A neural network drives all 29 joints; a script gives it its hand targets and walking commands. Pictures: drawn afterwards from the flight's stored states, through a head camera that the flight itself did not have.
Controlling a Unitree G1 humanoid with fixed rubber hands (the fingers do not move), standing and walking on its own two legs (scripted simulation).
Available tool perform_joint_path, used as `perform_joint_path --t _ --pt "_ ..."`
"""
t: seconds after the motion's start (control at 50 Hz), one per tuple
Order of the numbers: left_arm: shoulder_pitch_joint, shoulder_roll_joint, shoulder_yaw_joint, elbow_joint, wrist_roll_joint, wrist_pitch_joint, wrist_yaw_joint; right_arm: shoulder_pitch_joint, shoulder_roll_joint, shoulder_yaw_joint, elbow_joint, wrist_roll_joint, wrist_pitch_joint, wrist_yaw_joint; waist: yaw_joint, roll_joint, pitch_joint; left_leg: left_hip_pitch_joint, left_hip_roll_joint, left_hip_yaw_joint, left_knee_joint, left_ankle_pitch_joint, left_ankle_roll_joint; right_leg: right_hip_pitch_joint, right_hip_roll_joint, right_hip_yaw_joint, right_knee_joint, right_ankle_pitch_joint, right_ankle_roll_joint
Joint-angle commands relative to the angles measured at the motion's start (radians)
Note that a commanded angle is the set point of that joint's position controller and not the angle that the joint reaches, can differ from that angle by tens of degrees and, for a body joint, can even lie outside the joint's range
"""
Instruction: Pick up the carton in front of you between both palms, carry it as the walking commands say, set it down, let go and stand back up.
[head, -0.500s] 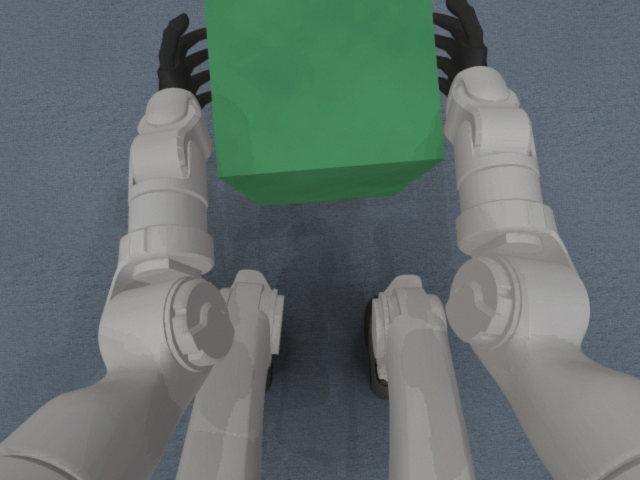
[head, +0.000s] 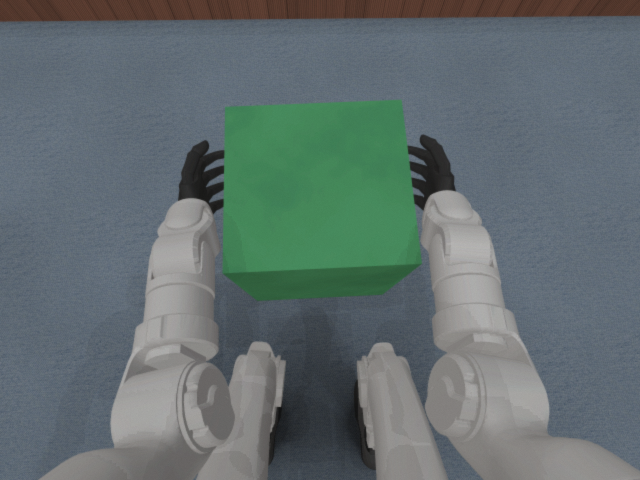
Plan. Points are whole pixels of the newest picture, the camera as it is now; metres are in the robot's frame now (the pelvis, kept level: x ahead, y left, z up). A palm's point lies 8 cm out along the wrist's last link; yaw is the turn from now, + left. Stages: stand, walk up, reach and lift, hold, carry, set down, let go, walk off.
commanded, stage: reach and lift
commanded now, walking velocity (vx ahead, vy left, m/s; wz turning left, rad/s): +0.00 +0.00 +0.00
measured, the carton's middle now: (317, 217) +0.44 +0.01 -0.11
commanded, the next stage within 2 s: hold in 1.82 s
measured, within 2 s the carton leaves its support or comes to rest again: neither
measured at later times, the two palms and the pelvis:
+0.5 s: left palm (141, 185) +0.38 +0.16 +0.12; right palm (499, 187) +0.39 -0.14 +0.12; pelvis +0.04 +0.01 +0.13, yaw +0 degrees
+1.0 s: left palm (67, 168) +0.35 +0.16 +0.21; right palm (583, 179) +0.35 -0.14 +0.21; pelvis +0.05 +0.01 +0.18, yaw +0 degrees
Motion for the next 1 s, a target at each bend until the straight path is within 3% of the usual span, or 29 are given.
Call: perform_joint_path --t 0.0,0.4,0.66,0.74,0.84,0.92,0.98 --pt "-0.601 -1.056 -0.588 0.074 -0.167 -0.011 -0.282 -0.544 1.103 0.532 0.054 0.169 -0.028 0.237 -0.004 -0.033 -0.766 0.477 -0.131 0.091 -0.209 0.214 0.019 0.591 0.119 -0.071 -0.228 0.23 -0.001" --pt "-0.212 -1.101 -0.703 -0.008 -0.147 -0.01 -0.272 -0.176 1.117 0.649 -0.07 0.167 -0.028 0.249 -0.018 0.0 -0.468 1.0 -0.095 0.001 -0.629 0.353 0.034 1.06 0.087 -0.003 -0.628 0.354 -0.023" --pt "0.007 -1.078 -0.793 -0.132 -0.168 0.083 -0.276 0.042 1.088 0.73 -0.207 0.198 0.067 0.251 -0.029 0.002 -0.217 1.357 -0.067 -0.019 -0.914 0.494 0.036 1.396 0.058 0.008 -0.916 0.488 -0.018" --pt "0.052 -1.065 -0.808 -0.185 -0.178 0.132 -0.279 0.081 1.078 0.751 -0.269 0.207 0.12 0.252 -0.028 0.004 -0.118 1.438 -0.06 -0.021 -0.995 0.473 0.036 1.473 0.052 0.009 -0.999 0.469 -0.017" --pt "0.06 -1.027 -0.736 -0.164 -0.142 0.181 -0.289 0.097 1.047 0.677 -0.242 0.172 0.168 0.261 -0.029 0.006 0.049 1.446 -0.054 -0.015 -1.064 0.335 0.041 1.483 0.047 0.006 -1.063 0.335 -0.022" --pt "-0.013 -1.023 -0.682 -0.134 -0.12 0.183 -0.301 0.018 1.041 0.627 -0.211 0.151 0.171 0.275 -0.026 0.009 0.097 1.432 -0.049 -0.009 -1.073 0.239 0.049 1.469 0.043 -0.003 -1.069 0.235 -0.029" --pt "-0.076 -1.044 -0.701 -0.157 -0.133 0.176 -0.308 -0.042 1.063 0.644 -0.236 0.161 0.165 0.282 -0.029 0.006 0.044 1.454 -0.048 -0.007 -1.064 0.255 0.052 1.492 0.043 -0.006 -1.062 0.251 -0.03"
